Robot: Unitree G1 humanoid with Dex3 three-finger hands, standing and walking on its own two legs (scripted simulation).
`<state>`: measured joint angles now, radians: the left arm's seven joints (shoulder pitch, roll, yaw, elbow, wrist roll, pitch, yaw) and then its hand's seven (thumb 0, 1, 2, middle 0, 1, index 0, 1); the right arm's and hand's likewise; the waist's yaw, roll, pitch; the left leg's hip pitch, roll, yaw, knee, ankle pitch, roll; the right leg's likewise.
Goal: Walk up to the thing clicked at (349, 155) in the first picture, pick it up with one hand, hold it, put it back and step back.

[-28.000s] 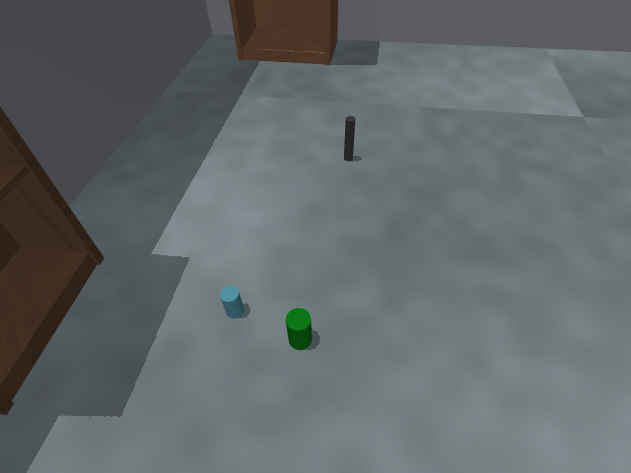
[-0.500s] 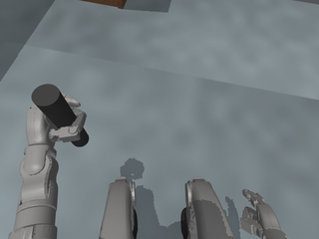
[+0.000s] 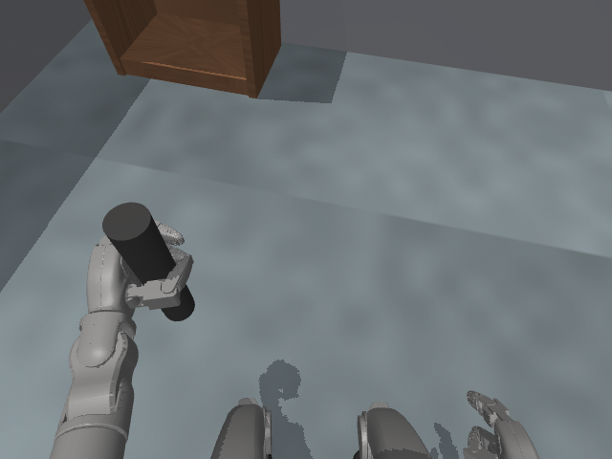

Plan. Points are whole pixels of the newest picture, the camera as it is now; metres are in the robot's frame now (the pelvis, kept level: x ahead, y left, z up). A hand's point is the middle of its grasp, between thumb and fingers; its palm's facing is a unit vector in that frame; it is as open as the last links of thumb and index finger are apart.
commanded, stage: lift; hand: left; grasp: from the side
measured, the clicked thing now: (158, 272) +0.35 +0.20 +0.02
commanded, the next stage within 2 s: hold in 0.62 s
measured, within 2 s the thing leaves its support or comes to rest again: neither
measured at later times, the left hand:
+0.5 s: hand (167, 254) +0.34 +0.17 +0.08, palm faces +0.10 -0.99 -0.02, open 6.0 cm
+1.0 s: hand (160, 240) +0.35 +0.17 +0.11, palm faces +0.10 -1.00 -0.01, open 6.0 cm
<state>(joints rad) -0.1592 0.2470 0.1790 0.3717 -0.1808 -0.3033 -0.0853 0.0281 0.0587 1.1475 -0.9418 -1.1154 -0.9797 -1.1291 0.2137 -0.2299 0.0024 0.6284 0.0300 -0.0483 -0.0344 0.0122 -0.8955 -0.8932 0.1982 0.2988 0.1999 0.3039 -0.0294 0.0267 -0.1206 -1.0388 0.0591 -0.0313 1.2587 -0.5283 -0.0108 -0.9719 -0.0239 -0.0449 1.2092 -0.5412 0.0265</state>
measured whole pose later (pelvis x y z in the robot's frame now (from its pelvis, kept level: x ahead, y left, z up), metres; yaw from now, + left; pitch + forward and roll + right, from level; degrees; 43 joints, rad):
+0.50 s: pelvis +0.01 -0.01 +0.04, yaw +0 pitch +11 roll -2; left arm -0.12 0.20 0.16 0.42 -0.17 -0.35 -0.08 0.03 0.06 1.15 -0.94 -1.12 -0.98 -1.13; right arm 0.22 -0.23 0.00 0.64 0.01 -0.04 -0.03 0.01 -0.90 -0.90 0.20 0.30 0.20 0.30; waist -0.02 0.02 -0.07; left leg -0.76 0.06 -0.01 1.02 -0.45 -0.02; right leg -0.71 -0.02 -0.04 0.98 -0.47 0.02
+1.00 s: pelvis +0.02 +0.00 +0.06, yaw +0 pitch +8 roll -2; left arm -0.12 0.19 0.15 0.44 -0.17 -0.36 -0.08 0.03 0.06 1.15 -0.94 -1.12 -0.98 -1.13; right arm 0.23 -0.22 0.00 0.66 0.01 -0.02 -0.03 0.01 -0.91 -0.90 0.20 0.30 0.20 0.30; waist -0.02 0.02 -0.05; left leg -0.63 0.05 0.00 0.92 -0.43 -0.02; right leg -0.57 -0.02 -0.03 0.87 -0.44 0.02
